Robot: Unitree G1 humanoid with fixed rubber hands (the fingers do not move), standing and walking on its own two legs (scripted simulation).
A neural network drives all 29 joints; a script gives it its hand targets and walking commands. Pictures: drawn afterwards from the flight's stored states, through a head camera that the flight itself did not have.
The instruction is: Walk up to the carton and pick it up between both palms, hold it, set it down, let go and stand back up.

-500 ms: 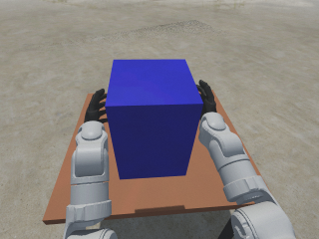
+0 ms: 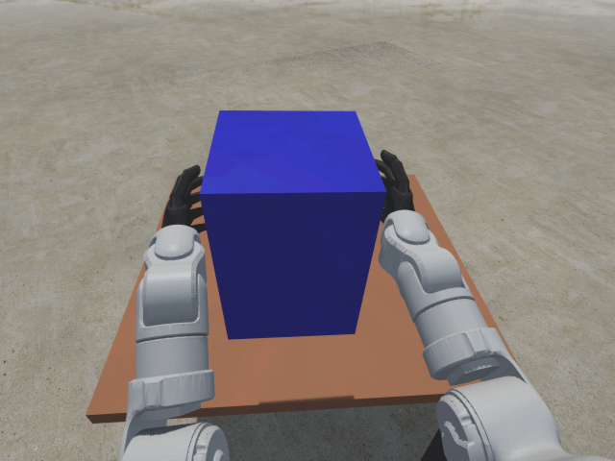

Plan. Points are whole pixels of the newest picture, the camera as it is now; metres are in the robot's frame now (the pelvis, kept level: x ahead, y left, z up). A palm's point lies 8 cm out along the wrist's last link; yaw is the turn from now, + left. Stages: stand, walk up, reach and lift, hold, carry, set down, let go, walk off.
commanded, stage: hold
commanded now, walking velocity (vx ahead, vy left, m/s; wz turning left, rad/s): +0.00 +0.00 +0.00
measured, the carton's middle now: (290, 227) +0.39 +0.01 +0.16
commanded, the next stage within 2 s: none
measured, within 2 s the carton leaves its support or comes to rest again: neither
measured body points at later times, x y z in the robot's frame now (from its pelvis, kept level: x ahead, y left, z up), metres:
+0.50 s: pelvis +0.01 +0.01 +0.00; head -0.03 +0.03 +0.45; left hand +0.38 +0.14 +0.19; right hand +0.39 -0.13 +0.19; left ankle +0.04 +0.13 -0.75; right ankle +0.03 -0.11 -0.75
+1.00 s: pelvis +0.00 +0.00 +0.00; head -0.04 +0.02 +0.45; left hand +0.37 +0.14 +0.18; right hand +0.38 -0.13 +0.19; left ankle +0.04 +0.13 -0.75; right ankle +0.03 -0.11 -0.75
